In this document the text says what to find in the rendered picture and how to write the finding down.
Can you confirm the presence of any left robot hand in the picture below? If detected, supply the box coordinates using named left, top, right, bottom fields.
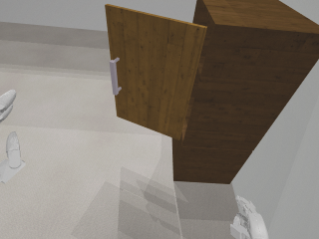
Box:
left=0, top=90, right=26, bottom=183

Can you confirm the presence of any right robot hand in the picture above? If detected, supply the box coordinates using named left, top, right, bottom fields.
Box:
left=230, top=195, right=269, bottom=239

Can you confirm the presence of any handle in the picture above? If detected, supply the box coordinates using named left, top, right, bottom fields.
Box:
left=109, top=58, right=122, bottom=96

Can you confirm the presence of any cupboard door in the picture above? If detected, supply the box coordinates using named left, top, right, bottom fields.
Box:
left=105, top=4, right=207, bottom=140

